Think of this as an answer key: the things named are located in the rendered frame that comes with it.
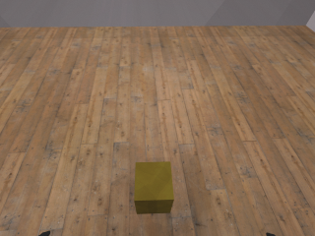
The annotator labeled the carton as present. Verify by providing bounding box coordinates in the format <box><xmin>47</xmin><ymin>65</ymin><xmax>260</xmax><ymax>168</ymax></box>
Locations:
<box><xmin>134</xmin><ymin>161</ymin><xmax>174</xmax><ymax>214</ymax></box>

